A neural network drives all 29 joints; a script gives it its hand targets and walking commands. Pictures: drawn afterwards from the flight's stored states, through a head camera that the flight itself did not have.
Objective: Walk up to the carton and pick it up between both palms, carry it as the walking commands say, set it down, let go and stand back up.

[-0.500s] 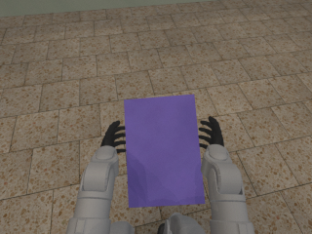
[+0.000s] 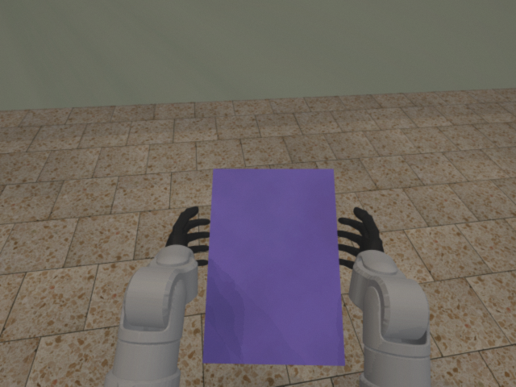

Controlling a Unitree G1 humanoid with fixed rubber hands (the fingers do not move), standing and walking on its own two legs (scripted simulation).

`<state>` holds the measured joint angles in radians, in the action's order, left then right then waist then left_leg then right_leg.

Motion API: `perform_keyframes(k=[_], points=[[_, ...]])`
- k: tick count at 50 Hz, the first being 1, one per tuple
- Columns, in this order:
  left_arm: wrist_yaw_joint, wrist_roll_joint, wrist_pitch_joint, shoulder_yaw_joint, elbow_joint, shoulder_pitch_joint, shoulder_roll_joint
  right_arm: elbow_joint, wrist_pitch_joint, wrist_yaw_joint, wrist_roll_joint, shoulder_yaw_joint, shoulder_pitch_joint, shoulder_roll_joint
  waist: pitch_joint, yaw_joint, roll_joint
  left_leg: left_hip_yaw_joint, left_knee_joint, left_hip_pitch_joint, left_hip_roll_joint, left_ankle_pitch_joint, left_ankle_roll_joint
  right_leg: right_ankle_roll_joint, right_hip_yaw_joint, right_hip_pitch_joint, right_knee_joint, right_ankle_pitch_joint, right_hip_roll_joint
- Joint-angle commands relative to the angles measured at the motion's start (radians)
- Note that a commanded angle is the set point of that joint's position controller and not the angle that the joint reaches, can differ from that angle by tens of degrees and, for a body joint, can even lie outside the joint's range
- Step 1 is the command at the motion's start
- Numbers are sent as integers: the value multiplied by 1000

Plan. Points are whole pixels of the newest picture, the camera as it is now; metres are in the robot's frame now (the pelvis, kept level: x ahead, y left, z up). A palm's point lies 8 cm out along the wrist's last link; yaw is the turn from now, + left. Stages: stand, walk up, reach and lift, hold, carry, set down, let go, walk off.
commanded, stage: carry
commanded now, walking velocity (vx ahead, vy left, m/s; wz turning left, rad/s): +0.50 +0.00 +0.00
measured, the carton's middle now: (272, 262) +0.33 -0.02 +0.00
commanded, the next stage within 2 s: none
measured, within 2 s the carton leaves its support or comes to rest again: neither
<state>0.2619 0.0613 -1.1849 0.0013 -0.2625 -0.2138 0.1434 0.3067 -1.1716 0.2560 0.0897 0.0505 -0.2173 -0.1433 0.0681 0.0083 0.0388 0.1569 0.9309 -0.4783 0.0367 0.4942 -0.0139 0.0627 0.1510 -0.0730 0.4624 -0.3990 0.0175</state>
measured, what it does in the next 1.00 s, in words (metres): walks ahead: left foot, then right foot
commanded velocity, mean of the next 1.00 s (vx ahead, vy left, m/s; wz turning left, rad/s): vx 0.08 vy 0.00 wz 0.00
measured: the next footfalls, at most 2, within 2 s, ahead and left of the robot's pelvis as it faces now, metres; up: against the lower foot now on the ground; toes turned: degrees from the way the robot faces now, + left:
left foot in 0.18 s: +0.34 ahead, +0.09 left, +0.00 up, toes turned -13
right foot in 0.44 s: +0.26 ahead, -0.08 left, +0.00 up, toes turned -2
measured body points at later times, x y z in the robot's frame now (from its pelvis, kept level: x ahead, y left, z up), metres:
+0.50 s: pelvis +0.16 +0.03 -0.02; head +0.24 +0.01 +0.42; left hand +0.49 +0.14 +0.04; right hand +0.49 -0.13 +0.04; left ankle +0.30 +0.10 -0.74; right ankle +0.22 -0.08 -0.74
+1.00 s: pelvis +0.22 +0.00 -0.01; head +0.19 +0.00 +0.44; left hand +0.52 +0.13 +0.10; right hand +0.52 -0.14 +0.11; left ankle +0.30 +0.10 -0.74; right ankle +0.22 -0.08 -0.74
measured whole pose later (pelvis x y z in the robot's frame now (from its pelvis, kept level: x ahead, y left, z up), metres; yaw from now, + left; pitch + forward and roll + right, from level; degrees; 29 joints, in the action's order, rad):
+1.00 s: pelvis +0.22 +0.00 -0.01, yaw +0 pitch -1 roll +0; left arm 0.26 0.11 -1.28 0.11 -0.20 -0.36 0.18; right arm 0.18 -1.24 0.25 0.17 0.12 -0.39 -0.19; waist 0.06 -0.01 0.00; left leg 0.18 0.55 -0.37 0.05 0.16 0.05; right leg 0.06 0.12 -0.28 0.60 -0.32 0.00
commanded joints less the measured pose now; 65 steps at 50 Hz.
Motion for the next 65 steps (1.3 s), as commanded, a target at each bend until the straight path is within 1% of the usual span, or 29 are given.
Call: perform_keyframes(k=[1,4,6,7,8,9,10,11,12,15,18,21,22,24,25,27,29,32,34,38,39,40,41,44,48,52,56,60,65], points=[[-219,-328,20,-520,-273,-599,945,66,-15,-239,-356,-554,-496,-1003,131,-46,124,45,-268,-117,-5,-287,12,96,-197,177,-230,590,286],[-214,-342,-13,-514,-271,-606,951,82,-37,-228,-356,-526,-518,-1002,110,-30,118,108,-372,77,-42,-368,25,71,-136,36,-198,626,258],[-213,-341,-32,-504,-272,-602,954,69,-45,-225,-360,-513,-489,-1012,234,-8,74,141,-396,325,-93,-383,39,27,-82,0,-2,856,214],[-213,-336,-35,-489,-267,-612,958,63,-49,-222,-368,-506,-508,-1013,293,6,46,130,-409,469,-92,-336,63,2,-39,-73,157,859,160],[-213,-333,-43,-492,-255,-623,954,60,-49,-220,-356,-497,-487,-1024,359,37,-13,-41,-468,576,54,-202,112,-41,9,-164,381,713,111],[-212,-342,-55,-503,-239,-644,944,14,-55,-212,-335,-463,-449,-991,437,41,-267,-441,-570,707,295,-155,223,-86,12,-349,652,419,-6],[-217,-339,-53,-507,-226,-645,947,-1,-55,-209,-323,-459,-448,-1004,419,11,-311,-748,-706,810,412,-443,255,-92,-73,-519,829,-106,-118],[-217,-339,-63,-502,-165,-612,975,10,-66,-206,-319,-448,-462,-1004,479,9,-191,-660,-611,872,444,-676,281,-79,-152,-555,905,-121,-28],[-216,-342,-65,-487,-132,-564,997,-12,-75,-215,-332,-443,-455,-1011,488,7,-98,-564,-557,838,451,-829,266,-73,-197,-560,928,-100,30],[-246,-375,-38,-521,-145,-643,1099,34,-40,-237,-347,-445,-520,-1089,491,5,-125,-337,-539,648,367,-871,245,-75,-176,-506,678,-128,95],[-266,-391,-12,-535,-164,-735,1157,38,-18,-248,-347,-459,-561,-1149,513,0,-145,-248,-622,457,347,-628,209,-69,-120,-295,395,-122,75],[-275,-381,14,-544,-205,-730,1206,59,-10,-267,-369,-497,-616,-1182,545,-16,-199,-176,-611,325,306,-381,156,-47,-58,-82,166,142,22],[-276,-367,20,-534,-199,-708,1205,68,-8,-273,-367,-516,-617,-1184,556,-18,-139,-157,-586,312,263,-320,129,-34,-57,-33,128,212,27],[-281,-356,34,-514,-206,-681,1198,112,-8,-280,-379,-576,-643,-1188,444,-24,123,-79,-483,236,127,-102,17,26,-270,-96,-77,21,123],[-284,-344,38,-491,-189,-658,1197,129,-5,-278,-378,-596,-654,-1183,444,-18,177,-102,-455,216,99,-183,-5,39,-327,-79,-103,6,190],[-279,-336,34,-495,-195,-639,1184,153,-4,-274,-377,-599,-675,-1168,508,-15,117,-75,-411,260,76,-370,11,31,-320,-18,-89,288,232],[-278,-356,29,-504,-198,-617,1189,159,-2,-269,-383,-594,-638,-1161,592,-21,18,-79,-424,363,116,-631,31,-5,-215,40,53,644,179],[-268,-345,23,-515,-213,-582,1164,102,-11,-272,-370,-567,-535,-1144,643,-15,-40,-114,-421,469,176,-895,60,-45,-166,11,102,656,127],[-270,-332,9,-504,-175,-550,1125,67,-20,-270,-356,-556,-514,-1116,624,-15,-47,-129,-414,506,194,-931,74,-46,-175,-39,90,606,118],[-272,-328,-10,-504,-121,-575,1122,28,-32,-269,-328,-525,-518,-1089,564,-15,-76,-102,-418,467,173,-837,75,-31,-179,-69,76,579,121],[-269,-329,-13,-513,-135,-576,1096,-19,-37,-272,-316,-505,-456,-1077,567,-12,-125,-113,-431,481,182,-859,69,-35,-184,-83,75,547,125],[-274,-327,-19,-509,-100,-587,1102,-3,-37,-268,-309,-508,-504,-1070,511,-14,-68,-93,-417,439,166,-796,79,-32,-177,-86,55,562,121],[-277,-349,-20,-529,-133,-659,1112,-18,-37,-270,-306,-490,-513,-1086,511,-8,-99,-114,-431,424,175,-794,67,-28,-171,-95,65,516,120],[-277,-332,-26,-489,-77,-618,1094,-17,-43,-267,-308,-502,-533,-1072,448,-8,-33,-83,-424,384,147,-622,68,-11,-190,-116,28,517,142],[-264,-329,-35,-476,-78,-695,1087,-43,-53,-261,-309,-475,-603,-1089,354,-1,-23,-86,-450,319,116,-358,59,5,-208,-209,-51,186,157],[-249,-314,-51,-448,-45,-678,1067,-63,-68,-256,-308,-460,-594,-1064,272,3,-46,-104,-473,312,109,-322,62,8,-201,-301,-71,71,142],[-242,-296,-45,-408,-33,-659,1066,-32,-67,-251,-332,-484,-649,-1079,295,1,47,-110,-432,263,105,-344,60,19,-222,-239,-83,164,149],[-238,-308,-40,-431,-65,-706,1082,-69,-65,-259,-338,-461,-628,-1100,325,1,-92,-152,-467,291,127,-287,71,20,-204,-283,-24,49,125],[-261,-223,28,-335,167,-662,1001,-249,5,-282,-258,-385,-619,-1011,347,-2,-22,-141,-449,280,111,-328,71,17,-205,-274,-27,83,123]])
